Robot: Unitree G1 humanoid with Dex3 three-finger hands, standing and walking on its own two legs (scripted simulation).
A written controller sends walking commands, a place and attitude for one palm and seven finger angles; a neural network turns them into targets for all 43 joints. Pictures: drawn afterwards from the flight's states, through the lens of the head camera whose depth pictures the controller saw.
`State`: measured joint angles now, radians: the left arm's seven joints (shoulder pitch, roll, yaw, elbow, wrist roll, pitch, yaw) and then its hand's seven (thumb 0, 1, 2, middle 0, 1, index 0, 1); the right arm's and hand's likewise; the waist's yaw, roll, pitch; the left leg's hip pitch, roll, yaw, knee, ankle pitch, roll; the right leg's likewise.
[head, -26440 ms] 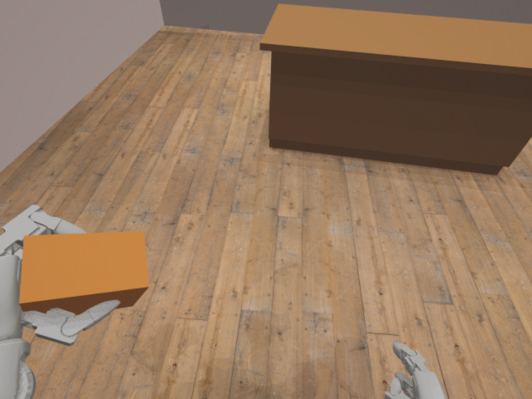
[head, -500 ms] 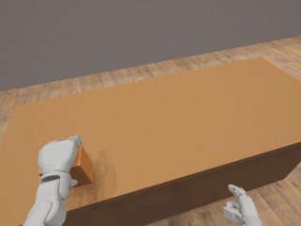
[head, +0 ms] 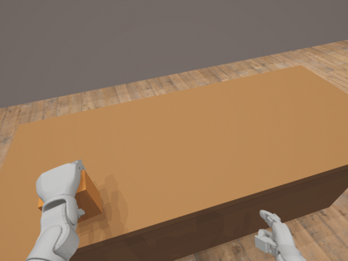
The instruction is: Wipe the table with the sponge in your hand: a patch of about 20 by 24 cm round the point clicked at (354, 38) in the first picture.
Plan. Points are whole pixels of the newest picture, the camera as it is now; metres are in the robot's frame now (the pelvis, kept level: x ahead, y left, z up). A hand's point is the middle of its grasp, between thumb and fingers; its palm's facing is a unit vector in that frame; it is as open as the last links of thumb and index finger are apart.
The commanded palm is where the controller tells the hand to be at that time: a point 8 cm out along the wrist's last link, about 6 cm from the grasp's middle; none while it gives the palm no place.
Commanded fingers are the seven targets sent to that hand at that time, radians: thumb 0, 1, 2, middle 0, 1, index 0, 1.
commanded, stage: move the sponge above the wiping area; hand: left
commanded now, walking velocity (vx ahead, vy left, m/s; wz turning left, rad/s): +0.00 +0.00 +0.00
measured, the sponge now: (75, 203) +0.23 +0.30 -0.01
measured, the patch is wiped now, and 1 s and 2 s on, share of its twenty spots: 0.00 0.00 0.20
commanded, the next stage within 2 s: lower the sponge onto the table in 0.38 s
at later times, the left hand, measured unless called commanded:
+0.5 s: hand (80, 205) +0.22 +0.28 +0.01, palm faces -0.15 -0.16 -0.98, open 10.0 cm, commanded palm +0.21 +0.26 +0.08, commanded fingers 0.00 0.10 1.30 -1.20 -1.60 -1.20 -1.60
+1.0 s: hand (86, 211) +0.22 +0.27 -0.01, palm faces -0.18 -0.17 -0.97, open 10.0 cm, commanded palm +0.21 +0.27 +0.07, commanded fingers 0.00 0.10 1.30 -1.20 -1.60 -1.20 -1.60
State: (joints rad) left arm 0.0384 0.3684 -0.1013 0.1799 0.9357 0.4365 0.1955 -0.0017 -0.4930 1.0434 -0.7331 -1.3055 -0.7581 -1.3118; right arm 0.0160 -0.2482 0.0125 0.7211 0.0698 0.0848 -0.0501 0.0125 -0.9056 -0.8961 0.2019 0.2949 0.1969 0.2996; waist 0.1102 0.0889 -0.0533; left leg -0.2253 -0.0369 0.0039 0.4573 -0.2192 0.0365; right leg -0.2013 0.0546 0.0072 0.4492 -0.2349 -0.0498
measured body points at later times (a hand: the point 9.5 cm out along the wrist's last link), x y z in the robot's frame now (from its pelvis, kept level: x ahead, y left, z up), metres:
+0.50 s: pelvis +0.00 -0.01 +0.00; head -0.02 -0.04 +0.45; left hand +0.23 +0.28 +0.06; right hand +0.24 -0.21 -0.08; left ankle +0.02 +0.10 -0.74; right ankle +0.00 -0.09 -0.74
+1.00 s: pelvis +0.00 -0.01 +0.00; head -0.01 -0.03 +0.45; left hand +0.22 +0.27 +0.04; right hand +0.23 -0.23 -0.09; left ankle +0.02 +0.10 -0.74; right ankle +0.00 -0.09 -0.74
